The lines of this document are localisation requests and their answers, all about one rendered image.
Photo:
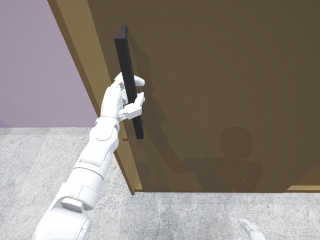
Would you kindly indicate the robot right hand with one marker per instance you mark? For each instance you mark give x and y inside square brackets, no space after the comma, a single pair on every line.
[251,230]

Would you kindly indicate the handle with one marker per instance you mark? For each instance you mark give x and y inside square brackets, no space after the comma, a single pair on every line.
[124,57]

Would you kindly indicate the robot left hand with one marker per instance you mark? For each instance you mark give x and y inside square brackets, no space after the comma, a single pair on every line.
[115,97]

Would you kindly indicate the left robot upper arm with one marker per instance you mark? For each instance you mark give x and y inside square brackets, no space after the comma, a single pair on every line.
[62,224]

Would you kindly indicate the robot left forearm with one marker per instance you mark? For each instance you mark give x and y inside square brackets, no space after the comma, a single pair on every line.
[80,192]

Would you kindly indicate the wardrobe door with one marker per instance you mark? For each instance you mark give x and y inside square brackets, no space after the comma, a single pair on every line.
[232,91]
[312,178]

